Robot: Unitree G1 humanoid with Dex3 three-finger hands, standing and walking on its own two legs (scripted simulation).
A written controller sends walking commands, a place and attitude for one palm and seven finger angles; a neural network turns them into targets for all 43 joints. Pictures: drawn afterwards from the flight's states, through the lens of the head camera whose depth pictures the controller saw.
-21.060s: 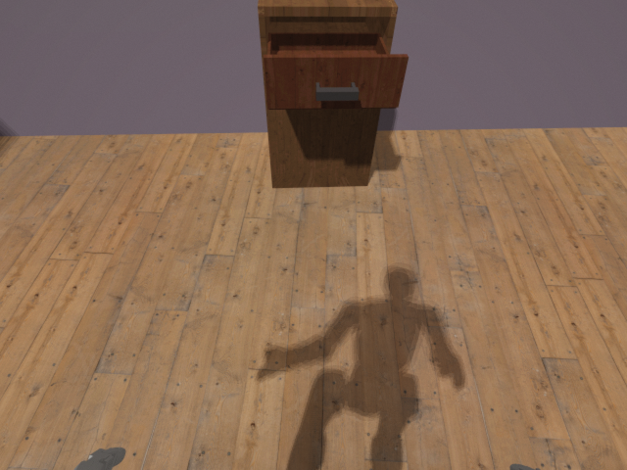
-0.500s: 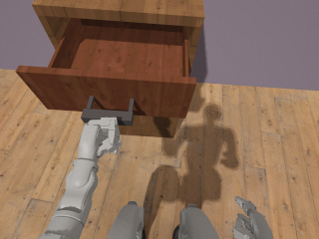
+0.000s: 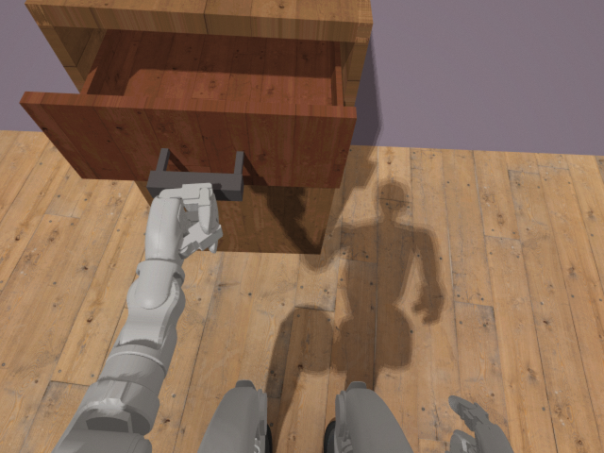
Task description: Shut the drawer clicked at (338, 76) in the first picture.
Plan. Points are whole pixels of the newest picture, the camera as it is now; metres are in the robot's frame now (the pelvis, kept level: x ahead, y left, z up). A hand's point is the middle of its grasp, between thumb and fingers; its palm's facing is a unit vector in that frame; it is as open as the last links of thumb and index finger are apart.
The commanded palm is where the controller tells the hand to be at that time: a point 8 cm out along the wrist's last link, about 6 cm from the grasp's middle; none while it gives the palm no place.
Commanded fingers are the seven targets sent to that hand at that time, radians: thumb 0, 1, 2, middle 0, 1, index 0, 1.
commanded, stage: push the drawer shut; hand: left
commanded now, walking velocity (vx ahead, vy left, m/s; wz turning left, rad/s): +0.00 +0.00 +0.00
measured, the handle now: (199, 171) +0.48 +0.15 +0.03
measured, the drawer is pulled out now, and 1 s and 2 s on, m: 0.14 0.01 0.00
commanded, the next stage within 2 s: pull the fist back off the drawer in 1.30 s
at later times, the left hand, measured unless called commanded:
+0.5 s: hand (224, 181) +0.47 +0.11 +0.02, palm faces -0.02 -1.00 -0.06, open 2.9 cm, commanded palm +0.46 +0.15 +0.03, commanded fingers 0.00 0.90 0.90 -1.40 -1.60 -1.40 -1.60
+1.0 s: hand (231, 145) +0.53 +0.11 +0.02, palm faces -0.01 -1.00 -0.06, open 3.0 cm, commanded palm +0.53 +0.14 +0.03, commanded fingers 0.00 0.90 0.90 -1.40 -1.60 -1.40 -1.60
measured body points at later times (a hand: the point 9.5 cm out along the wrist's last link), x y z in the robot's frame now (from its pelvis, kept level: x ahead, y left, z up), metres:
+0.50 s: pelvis -0.01 -0.01 -0.01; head +0.14 +0.00 +0.42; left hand +0.47 +0.17 +0.03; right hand +0.06 -0.27 -0.13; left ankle +0.03 +0.09 -0.62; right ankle +0.03 -0.12 -0.62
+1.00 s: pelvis -0.01 -0.01 -0.02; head +0.17 +0.01 +0.40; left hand +0.53 +0.16 +0.03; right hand +0.00 -0.27 -0.13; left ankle +0.03 +0.09 -0.62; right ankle +0.03 -0.12 -0.62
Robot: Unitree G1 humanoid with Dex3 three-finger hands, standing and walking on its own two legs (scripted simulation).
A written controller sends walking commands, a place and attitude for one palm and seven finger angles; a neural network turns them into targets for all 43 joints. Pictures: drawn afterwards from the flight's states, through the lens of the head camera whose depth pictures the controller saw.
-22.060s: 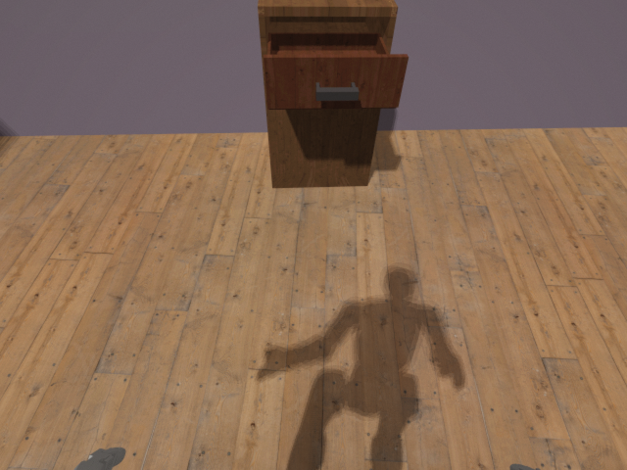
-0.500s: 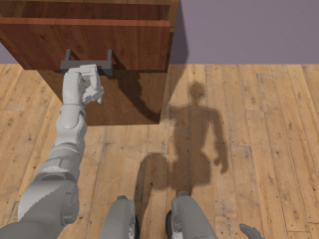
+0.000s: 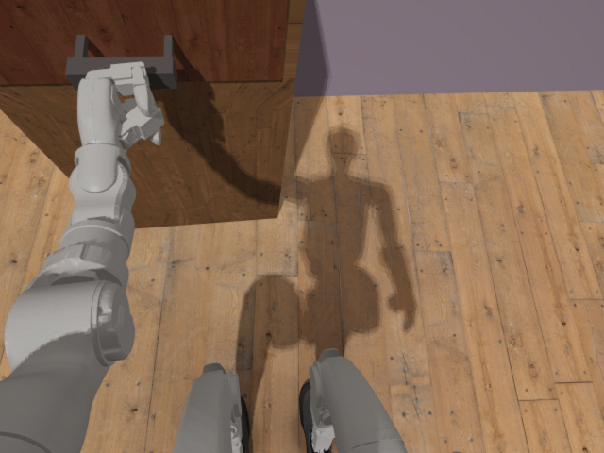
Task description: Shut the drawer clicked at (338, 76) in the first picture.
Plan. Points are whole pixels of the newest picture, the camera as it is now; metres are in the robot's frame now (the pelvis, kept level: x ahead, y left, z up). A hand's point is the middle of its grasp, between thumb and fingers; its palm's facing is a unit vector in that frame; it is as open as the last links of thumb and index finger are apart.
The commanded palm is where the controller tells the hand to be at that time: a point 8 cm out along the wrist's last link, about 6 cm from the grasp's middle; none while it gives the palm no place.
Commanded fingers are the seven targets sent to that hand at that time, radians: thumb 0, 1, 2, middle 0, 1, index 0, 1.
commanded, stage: push the drawer shut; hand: left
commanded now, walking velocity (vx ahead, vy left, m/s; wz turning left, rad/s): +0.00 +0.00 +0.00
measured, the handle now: (125, 58) +0.62 +0.17 +0.04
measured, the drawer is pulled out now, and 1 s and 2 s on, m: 0.01 0.00 0.00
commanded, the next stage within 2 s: pull the fist back off the drawer in 0.30 s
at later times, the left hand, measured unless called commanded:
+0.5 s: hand (149, 105) +0.55 +0.14 +0.03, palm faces +0.01 -1.00 -0.06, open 2.6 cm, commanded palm +0.56 +0.16 +0.05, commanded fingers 0.00 0.90 0.90 -1.40 -1.60 -1.40 -1.60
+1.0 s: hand (154, 112) +0.54 +0.13 +0.04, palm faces +0.02 -1.00 -0.04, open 3.2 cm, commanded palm +0.50 +0.17 +0.05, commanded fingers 0.00 0.90 0.90 -1.40 -1.60 -1.40 -1.60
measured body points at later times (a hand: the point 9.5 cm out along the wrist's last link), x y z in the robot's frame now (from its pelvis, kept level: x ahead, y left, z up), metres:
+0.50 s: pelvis -0.02 +0.00 -0.01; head +0.17 +0.04 +0.40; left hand +0.54 +0.19 +0.04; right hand -0.02 -0.26 -0.11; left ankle +0.04 +0.09 -0.61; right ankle +0.04 -0.11 -0.61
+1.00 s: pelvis +0.00 +0.01 +0.01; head +0.17 +0.03 +0.42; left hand +0.53 +0.18 +0.05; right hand +0.00 -0.24 -0.11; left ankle +0.04 +0.09 -0.61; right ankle +0.04 -0.11 -0.61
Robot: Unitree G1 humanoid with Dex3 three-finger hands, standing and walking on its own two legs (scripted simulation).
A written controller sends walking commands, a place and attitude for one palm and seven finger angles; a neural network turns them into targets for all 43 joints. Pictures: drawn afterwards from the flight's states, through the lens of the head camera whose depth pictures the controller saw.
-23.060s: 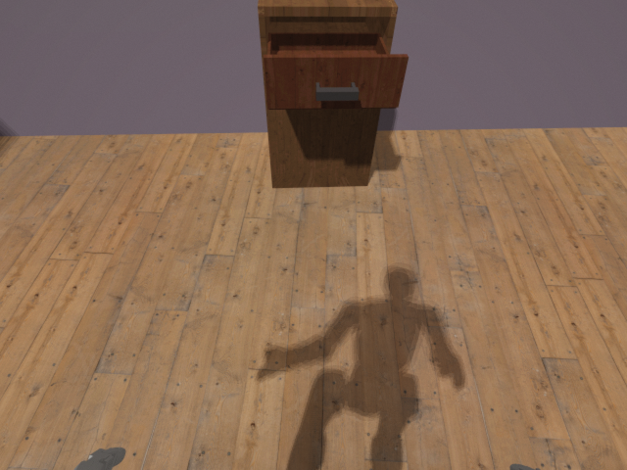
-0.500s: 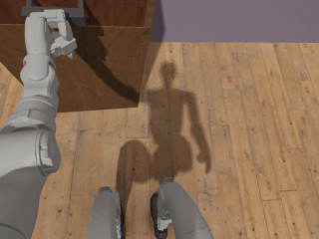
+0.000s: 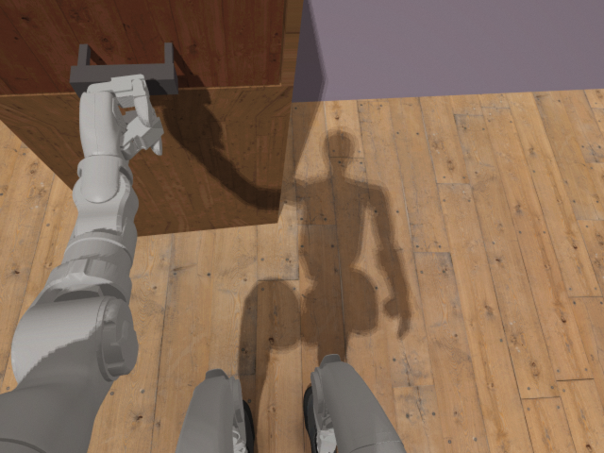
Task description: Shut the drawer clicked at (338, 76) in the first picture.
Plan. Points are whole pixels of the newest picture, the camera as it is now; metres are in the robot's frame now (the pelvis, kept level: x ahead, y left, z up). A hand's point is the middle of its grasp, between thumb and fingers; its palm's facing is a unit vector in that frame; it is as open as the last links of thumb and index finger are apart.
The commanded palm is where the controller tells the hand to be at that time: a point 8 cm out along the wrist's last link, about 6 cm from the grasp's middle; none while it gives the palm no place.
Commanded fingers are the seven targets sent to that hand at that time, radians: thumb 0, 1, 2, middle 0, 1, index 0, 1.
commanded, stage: pull the fist back off the drawer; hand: left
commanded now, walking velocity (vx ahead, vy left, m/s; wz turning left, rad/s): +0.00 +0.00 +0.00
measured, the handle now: (127, 66) +0.62 +0.17 +0.04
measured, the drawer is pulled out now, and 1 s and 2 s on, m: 0.00 0.00 0.00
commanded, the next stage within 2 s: draw the hand back to the body in 0.10 s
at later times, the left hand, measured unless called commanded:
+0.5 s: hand (108, 159) +0.44 +0.16 +0.10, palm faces +0.06 -1.00 -0.05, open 3.3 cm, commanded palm +0.40 +0.21 +0.11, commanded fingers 0.00 0.90 0.90 -1.40 -1.60 -1.40 -1.60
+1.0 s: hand out of the picture +0.31 +0.21 +0.19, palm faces +0.23 -0.93 -0.30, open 3.3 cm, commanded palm +0.26 +0.25 +0.22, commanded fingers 0.00 0.90 0.90 -1.40 -1.60 -1.40 -1.60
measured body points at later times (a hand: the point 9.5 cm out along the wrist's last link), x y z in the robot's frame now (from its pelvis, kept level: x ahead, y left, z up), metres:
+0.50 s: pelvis +0.06 -0.01 +0.06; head +0.16 -0.01 +0.50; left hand +0.43 +0.21 +0.10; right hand +0.16 -0.25 -0.06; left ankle +0.03 +0.09 -0.61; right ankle +0.04 -0.12 -0.61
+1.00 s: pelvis +0.05 -0.01 +0.11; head +0.06 -0.02 +0.56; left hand +0.29 +0.25 +0.21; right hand +0.25 -0.22 +0.03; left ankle +0.03 +0.09 -0.61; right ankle +0.04 -0.12 -0.61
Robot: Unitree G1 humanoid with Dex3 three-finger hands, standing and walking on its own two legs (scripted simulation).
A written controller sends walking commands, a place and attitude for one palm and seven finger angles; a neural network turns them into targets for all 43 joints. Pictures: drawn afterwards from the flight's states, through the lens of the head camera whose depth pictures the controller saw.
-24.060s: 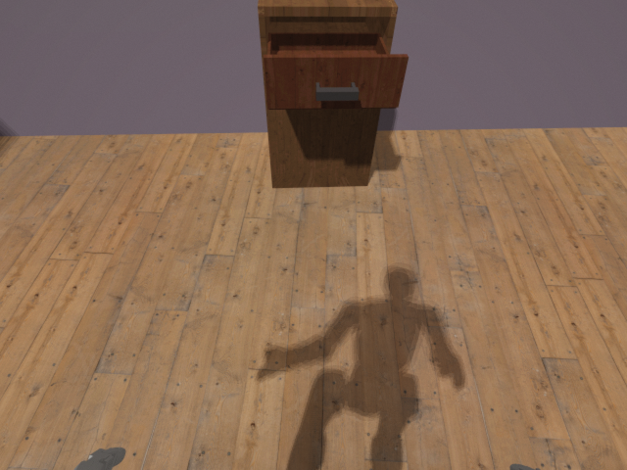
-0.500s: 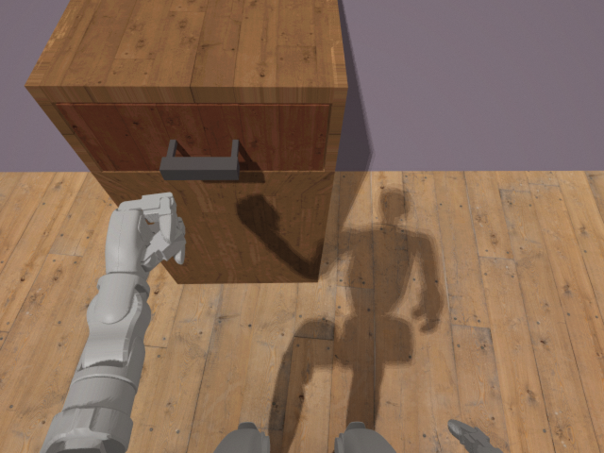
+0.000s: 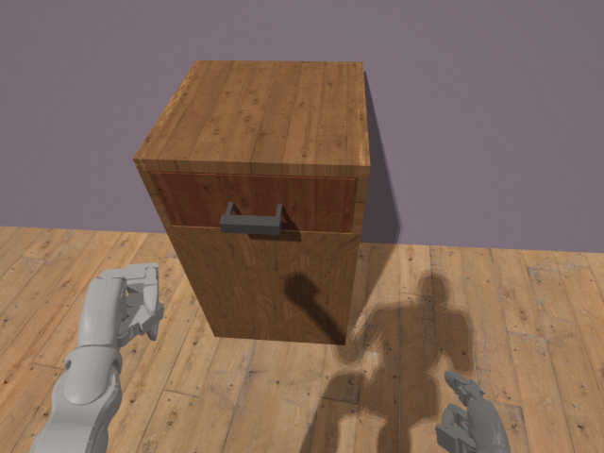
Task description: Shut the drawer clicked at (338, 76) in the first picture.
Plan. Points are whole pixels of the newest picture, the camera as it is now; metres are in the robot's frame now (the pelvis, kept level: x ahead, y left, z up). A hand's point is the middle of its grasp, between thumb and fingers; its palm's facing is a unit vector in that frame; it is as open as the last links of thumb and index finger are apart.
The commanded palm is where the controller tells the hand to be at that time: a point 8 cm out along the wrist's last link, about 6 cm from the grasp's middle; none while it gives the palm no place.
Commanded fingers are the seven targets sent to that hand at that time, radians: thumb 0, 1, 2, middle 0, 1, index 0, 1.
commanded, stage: draw the hand back to the body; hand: left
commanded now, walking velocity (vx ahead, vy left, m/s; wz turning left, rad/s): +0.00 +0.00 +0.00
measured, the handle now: (253, 216) +0.58 +0.15 -0.08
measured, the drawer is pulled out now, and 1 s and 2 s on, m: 0.00 0.00 0.00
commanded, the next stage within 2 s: step back with the hand held close in 0.58 s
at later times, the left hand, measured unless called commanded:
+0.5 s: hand (41, 339) +0.18 +0.24 +0.18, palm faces +0.41 -0.81 -0.42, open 3.2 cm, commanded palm +0.13 +0.28 +0.19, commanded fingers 0.00 0.90 0.90 -1.40 -1.60 -1.40 -1.60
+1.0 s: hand (64, 350) +0.18 +0.24 +0.15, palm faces +0.26 -0.83 -0.49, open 3.2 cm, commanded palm +0.12 +0.29 +0.19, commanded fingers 0.00 0.90 0.90 -1.40 -1.60 -1.40 -1.60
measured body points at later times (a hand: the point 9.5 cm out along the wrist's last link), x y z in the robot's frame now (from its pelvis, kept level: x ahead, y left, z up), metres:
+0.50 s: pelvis +0.01 +0.00 +0.01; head -0.02 -0.03 +0.46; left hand +0.15 +0.28 +0.21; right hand +0.20 -0.22 -0.07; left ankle -0.02 +0.09 -0.73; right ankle -0.02 -0.11 -0.73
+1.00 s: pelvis -0.02 +0.01 +0.01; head +0.02 -0.01 +0.46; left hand +0.16 +0.28 +0.18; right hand +0.15 -0.24 -0.08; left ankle -0.02 +0.09 -0.73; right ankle -0.02 -0.11 -0.73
